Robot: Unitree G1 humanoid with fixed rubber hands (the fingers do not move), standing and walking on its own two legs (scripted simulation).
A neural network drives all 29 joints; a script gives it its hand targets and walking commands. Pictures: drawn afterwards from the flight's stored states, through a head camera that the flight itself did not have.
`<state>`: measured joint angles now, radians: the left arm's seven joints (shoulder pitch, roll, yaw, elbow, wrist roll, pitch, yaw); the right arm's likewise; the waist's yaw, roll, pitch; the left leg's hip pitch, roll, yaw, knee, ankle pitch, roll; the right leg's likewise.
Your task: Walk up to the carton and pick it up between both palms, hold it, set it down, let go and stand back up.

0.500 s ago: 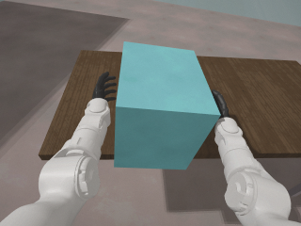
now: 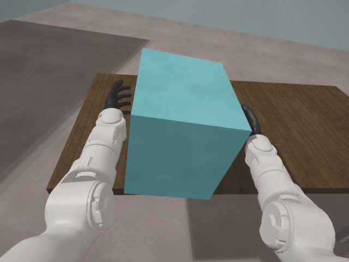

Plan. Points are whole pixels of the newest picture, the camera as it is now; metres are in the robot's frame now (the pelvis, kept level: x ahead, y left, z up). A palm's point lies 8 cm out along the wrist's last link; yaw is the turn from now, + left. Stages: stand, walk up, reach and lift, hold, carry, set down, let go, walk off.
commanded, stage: reach and lift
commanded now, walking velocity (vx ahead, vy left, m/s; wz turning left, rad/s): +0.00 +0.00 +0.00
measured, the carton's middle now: (175, 123) +0.51 +0.04 +0.07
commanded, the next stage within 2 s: hold in 1.96 s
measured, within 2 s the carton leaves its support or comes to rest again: neither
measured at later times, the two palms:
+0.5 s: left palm (101, 107) +0.39 +0.20 +0.20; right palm (254, 128) +0.40 -0.13 +0.18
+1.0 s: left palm (94, 87) +0.39 +0.21 +0.24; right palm (260, 110) +0.39 -0.13 +0.23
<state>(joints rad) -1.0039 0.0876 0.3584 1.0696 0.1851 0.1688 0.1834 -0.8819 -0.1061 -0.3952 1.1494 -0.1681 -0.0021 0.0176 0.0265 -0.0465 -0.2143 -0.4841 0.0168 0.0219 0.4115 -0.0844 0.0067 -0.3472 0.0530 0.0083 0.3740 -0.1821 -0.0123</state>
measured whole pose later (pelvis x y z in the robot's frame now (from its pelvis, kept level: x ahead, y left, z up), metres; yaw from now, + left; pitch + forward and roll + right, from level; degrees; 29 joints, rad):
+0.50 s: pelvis -0.02 +0.01 +0.00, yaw +0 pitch +4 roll -2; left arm -1.00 0.11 0.30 0.95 0.19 0.38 0.17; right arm -0.93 -0.11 -0.35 1.09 -0.12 0.15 0.01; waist 0.02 -0.05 -0.19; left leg -0.41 0.02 0.02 0.41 -0.08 0.01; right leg -0.27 0.05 0.01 0.37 -0.17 -0.01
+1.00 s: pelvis -0.01 +0.01 +0.00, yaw +0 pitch +2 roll -2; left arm -0.99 0.15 0.28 0.75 0.19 0.54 0.14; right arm -0.95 -0.11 -0.24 0.96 0.02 0.25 -0.03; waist -0.02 -0.05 -0.19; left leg -0.36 0.02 0.02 0.41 -0.09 0.02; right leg -0.20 0.05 0.01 0.34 -0.17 0.00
